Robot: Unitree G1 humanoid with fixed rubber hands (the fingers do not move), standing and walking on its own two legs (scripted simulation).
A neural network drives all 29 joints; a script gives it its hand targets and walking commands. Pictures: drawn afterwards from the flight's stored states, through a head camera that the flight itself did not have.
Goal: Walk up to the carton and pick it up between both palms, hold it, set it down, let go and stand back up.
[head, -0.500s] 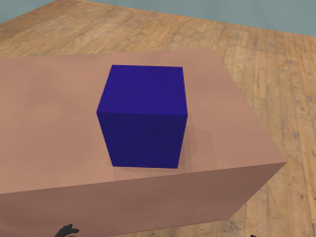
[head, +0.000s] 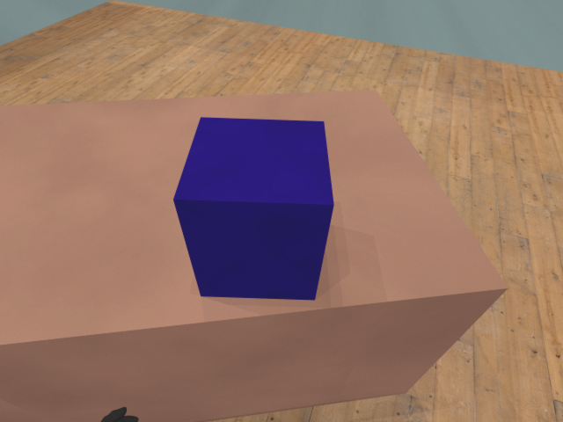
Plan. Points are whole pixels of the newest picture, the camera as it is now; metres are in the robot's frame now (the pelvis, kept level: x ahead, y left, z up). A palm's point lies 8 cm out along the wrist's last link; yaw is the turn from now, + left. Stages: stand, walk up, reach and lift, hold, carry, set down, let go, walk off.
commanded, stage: stand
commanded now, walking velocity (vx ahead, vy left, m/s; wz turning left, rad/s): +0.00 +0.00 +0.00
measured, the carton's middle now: (260, 212) +0.46 +0.05 +0.03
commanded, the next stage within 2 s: walk up in 1.00 s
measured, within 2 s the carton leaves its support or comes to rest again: neither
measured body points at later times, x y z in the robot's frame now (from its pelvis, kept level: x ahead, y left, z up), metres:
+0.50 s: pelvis +0.00 +0.00 +0.00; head +0.01 +0.00 +0.45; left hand +0.12 +0.26 -0.11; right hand +0.09 -0.27 -0.11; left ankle +0.01 +0.12 -0.73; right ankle +0.02 -0.12 -0.73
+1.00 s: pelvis +0.00 +0.00 +0.00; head +0.01 +0.00 +0.45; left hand +0.11 +0.27 -0.11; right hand +0.08 -0.27 -0.11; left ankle +0.01 +0.12 -0.73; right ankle +0.02 -0.12 -0.73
